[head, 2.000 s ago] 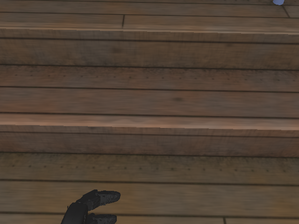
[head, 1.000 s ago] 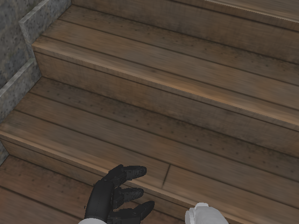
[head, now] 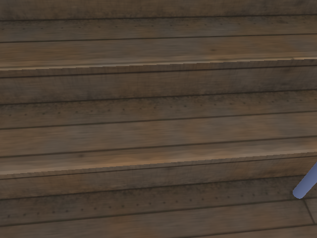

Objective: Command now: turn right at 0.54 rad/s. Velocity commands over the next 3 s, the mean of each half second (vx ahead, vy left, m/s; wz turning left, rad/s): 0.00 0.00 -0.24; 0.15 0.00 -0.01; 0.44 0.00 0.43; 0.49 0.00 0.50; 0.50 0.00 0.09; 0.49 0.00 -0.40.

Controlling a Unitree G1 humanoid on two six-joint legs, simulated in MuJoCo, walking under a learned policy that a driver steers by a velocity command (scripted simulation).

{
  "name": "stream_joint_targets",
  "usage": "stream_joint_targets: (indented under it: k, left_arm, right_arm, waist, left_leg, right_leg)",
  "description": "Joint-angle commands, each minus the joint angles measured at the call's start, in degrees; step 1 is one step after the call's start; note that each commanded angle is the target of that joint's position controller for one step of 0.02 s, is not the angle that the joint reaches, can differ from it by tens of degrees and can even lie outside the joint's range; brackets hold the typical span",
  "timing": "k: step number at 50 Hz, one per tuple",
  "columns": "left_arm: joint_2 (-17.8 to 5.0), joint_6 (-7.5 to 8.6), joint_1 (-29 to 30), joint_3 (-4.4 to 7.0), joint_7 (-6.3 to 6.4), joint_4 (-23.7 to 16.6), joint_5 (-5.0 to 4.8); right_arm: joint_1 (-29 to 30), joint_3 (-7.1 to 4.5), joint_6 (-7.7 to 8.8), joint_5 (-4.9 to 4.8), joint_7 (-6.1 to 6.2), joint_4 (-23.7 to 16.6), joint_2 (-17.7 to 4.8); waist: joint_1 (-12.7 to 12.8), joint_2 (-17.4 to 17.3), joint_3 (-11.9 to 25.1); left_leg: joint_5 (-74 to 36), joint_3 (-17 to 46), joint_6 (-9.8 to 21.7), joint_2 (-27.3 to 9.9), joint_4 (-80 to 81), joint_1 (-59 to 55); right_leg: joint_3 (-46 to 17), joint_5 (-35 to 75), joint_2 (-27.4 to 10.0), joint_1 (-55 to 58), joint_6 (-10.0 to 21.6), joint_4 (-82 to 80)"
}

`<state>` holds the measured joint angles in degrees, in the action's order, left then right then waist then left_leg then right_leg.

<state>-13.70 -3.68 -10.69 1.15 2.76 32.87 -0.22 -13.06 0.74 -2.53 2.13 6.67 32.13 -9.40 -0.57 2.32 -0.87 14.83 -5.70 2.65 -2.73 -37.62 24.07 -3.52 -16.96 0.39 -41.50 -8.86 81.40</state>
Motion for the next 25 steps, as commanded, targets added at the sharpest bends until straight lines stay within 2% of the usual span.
stream_joint_targets:
  k: [1,2,3,4,5,6,7,8,9,10,11,12,13,14,16,18,20,21,22,24,25]
  left_arm:
    - [0.0,1.42,5.6,-1.48,-0.36,-6.5,0.24]
    - [-0.1,1.59,5.3,-1.68,-0.37,-6.4,0.19]
    - [-0.1,1.46,4.3,-1.81,-0.86,-4.8,0.22]
    - [-1.3,1.61,2.5,-1.31,-1.44,-4.9,0.07]
    - [-1.8,1.60,1.7,-1.12,-1.69,-4.4,-0.07]
    - [-1.9,1.63,0.5,-0.77,-1.91,-3.3,-0.70]
    - [-2.1,1.77,-1.7,-0.38,-2.28,-2.1,-0.83]
    - [-2.5,1.56,-4.9,0.28,-2.57,-0.1,-0.95]
    - [-4.2,1.76,-7.5,1.04,-2.93,0.8,-0.79]
    - [-7.6,2.30,-9.8,2.07,-2.37,0.7,-0.02]
    - [-9.3,3.33,-10.1,2.16,-1.95,-1.3,1.43]
    - [-6.3,4.42,-5.2,0.69,-1.91,-3.2,2.37]
    - [-3.4,4.88,-1.4,-0.26,-1.90,-3.2,1.93]
    - [-1.9,5.00,1.8,-0.81,-1.75,-4.5,1.41]
    - [1.0,5.29,2.3,-1.70,-1.30,-3.9,0.45]
    - [1.9,5.33,0.7,-2.02,-0.72,-2.9,0.82]
    - [2.1,4.99,-0.9,-1.99,-0.26,-2.1,1.23]
    - [1.5,4.73,-1.2,-1.89,-0.04,-2.3,1.92]
    - [1.4,4.71,-1.4,-1.80,-0.37,-1.6,2.32]
    - [1.4,4.49,-3.4,-1.40,-0.99,0.3,1.64]
    - [2.4,4.24,-2.8,-1.53,-1.40,1.2,1.14]
  right_arm:
    - [-1.6,-3.39,0.60,-0.53,0.78,-3.8,-9.9]
    - [-1.8,-3.55,0.56,-0.79,0.78,-3.8,-10.2]
    - [-1.1,-3.90,0.75,-1.23,0.31,-3.3,-10.7]
    - [1.6,-4.56,1.97,-1.37,-0.54,-4.2,-12.6]
    - [2.2,-4.75,2.45,-2.01,-1.04,-3.6,-12.8]
    - [1.7,-4.55,2.39,-2.68,-1.62,-2.8,-12.5]
    - [2.1,-4.30,2.39,-3.02,-2.11,-1.8,-11.9]
    - [2.0,-4.03,2.38,-3.00,-2.59,-0.6,-10.8]
    - [-0.6,-3.48,2.21,-2.36,-3.19,1.2,-8.6]
    - [0.9,-2.33,2.38,-1.84,-3.90,0.5,-4.3]
    - [5.6,-2.45,2.70,-2.74,-3.38,-2.1,-4.8]
    - [4.5,-3.38,2.20,-3.48,-3.24,-1.1,-6.7]
    - [1.6,-3.53,1.71,-3.36,-3.44,0.7,-7.1]
    - [-0.4,-3.46,1.40,-2.41,-3.51,1.2,-6.9]
    - [1.0,-2.75,1.61,-0.93,-3.85,1.4,-5.7]
    - [-1.0,-2.21,1.58,-1.18,-4.29,2.7,-4.2]
    - [0.8,-1.26,1.81,-1.34,-4.59,2.5,-3.0]
    - [0.0,-1.07,1.85,-1.43,-4.74,3.1,-2.9]
    - [-1.7,-1.13,1.70,-1.68,-4.74,4.3,-3.2]
    - [-1.8,-1.17,2.13,-2.06,-5.04,5.2,-3.6]
    - [-2.1,-1.24,2.38,-2.45,-5.37,6.2,-3.0]
  waist:
    - [-2.5,-10.9,6.3]
    - [-2.9,-10.9,6.7]
    - [-3.2,-9.5,6.6]
    - [-1.8,-10.9,8.0]
    - [-1.7,-10.8,8.0]
    - [-1.8,-9.9,6.9]
    - [-0.6,-9.2,6.0]
    - [0.7,-9.8,4.7]
    - [1.6,-6.4,4.3]
    - [2.9,5.6,3.7]
    - [5.4,14.2,5.3]
    - [3.5,9.2,3.1]
    - [1.0,7.9,0.9]
    - [-1.0,5.1,0.5]
    - [-0.9,1.3,1.0]
    - [-1.1,2.0,2.6]
    - [0.3,2.7,1.8]
    - [0.4,3.3,2.2]
    - [0.4,5.2,2.2]
    - [1.4,5.6,-0.3]
    - [0.7,5.0,-1.4]
  left_leg:
    - [5.5,18.1,11.8,-14.1,14.7,-14.3]
    - [6.7,18.4,11.6,-14.7,15.3,-14.1]
    - [7.9,15.2,10.9,-13.3,16.2,-10.6]
    - [5.8,16.1,10.5,-15.1,16.8,-8.7]
    - [6.1,15.4,10.2,-15.2,16.9,-7.6]
    - [7.7,14.7,10.4,-14.8,16.4,-6.8]
    - [8.6,13.2,9.9,-14.3,15.0,-4.9]
    - [9.8,11.4,8.9,-12.4,12.5,-2.3]
    - [12.1,7.8,6.3,-9.0,5.7,1.7]
    - [14.8,0.5,-0.3,-2.8,-12.2,15.2]
    - [19.1,5.9,-3.5,1.2,-28.1,20.0]
    - [14.2,11.0,-5.7,-0.2,-39.2,19.3]
    - [11.1,11.5,-6.7,0.1,-45.0,20.2]
    - [8.2,11.8,-7.4,-0.1,-44.3,20.8]
    - [1.8,11.1,-7.7,-0.9,-39.0,18.4]
    - [-2.3,9.7,-7.8,-1.1,-34.0,14.7]
    - [-1.3,8.4,-7.5,-1.1,-23.4,11.0]
    - [-1.1,7.5,-7.3,-0.4,-20.5,6.1]
    - [-0.3,6.7,-6.9,0.0,-17.9,1.8]
    - [4.9,5.8,-5.2,0.8,-6.0,-1.3]
    - [1.7,5.1,-3.9,1.0,4.3,-4.4]
  right_leg:
    - [2.0,-2.1,-2.6,-7.0,0.8,-10.4]
    - [2.7,-4.8,-2.9,-4.6,1.5,-14.3]
    - [7.1,-7.2,-1.5,1.1,2.6,-19.0]
    - [4.5,-7.0,-3.7,7.3,4.3,-22.5]
    - [5.0,-8.2,-3.6,11.0,5.9,-27.5]
    - [6.6,-8.0,-2.6,14.2,7.4,-33.3]
    - [8.4,-3.2,-1.4,19.6,8.9,-40.0]
    - [8.8,-1.7,-0.2,25.2,10.9,-47.7]
    - [5.9,1.3,-0.1,31.8,11.8,-53.3]
    - [-11.4,-5.2,-10.7,39.5,15.9,-59.2]
    - [-30.4,-15.8,-20.5,31.8,25.3,-67.6]
    - [-30.0,-19.1,-20.4,26.1,26.6,-68.7]
    - [-25.7,-16.3,-18.4,23.1,24.7,-67.5]
    - [-21.9,-14.5,-15.1,23.6,22.1,-65.5]
    - [-16.9,-11.6,-12.1,23.9,20.3,-64.0]
    - [-13.0,-8.9,-10.4,24.4,20.0,-62.9]
    - [-11.3,-8.3,-9.6,24.1,19.5,-63.5]
    - [-10.2,-6.4,-9.5,22.6,19.7,-63.6]
    - [-9.0,-4.5,-9.6,21.1,20.3,-63.2]
    - [-9.8,-6.7,-9.9,21.7,21.1,-64.4]
    - [-9.3,-6.9,-9.2,22.1,20.3,-63.6]
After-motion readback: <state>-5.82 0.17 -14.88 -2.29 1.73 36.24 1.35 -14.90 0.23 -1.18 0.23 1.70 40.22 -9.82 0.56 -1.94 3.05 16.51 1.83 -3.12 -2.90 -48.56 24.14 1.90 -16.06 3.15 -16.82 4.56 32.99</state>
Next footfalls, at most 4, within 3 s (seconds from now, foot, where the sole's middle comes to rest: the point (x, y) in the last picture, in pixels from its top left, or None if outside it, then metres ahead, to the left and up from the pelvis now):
0.18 right None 0.09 -0.13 -0.76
0.54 left None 0.12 0.09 -0.76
1.34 left None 0.43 0.01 -0.59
1.82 right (196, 128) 0.78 -0.14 -0.42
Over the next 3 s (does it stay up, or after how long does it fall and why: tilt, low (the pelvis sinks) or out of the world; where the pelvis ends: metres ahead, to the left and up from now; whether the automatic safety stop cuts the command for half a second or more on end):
stays up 1.21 0.21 0.56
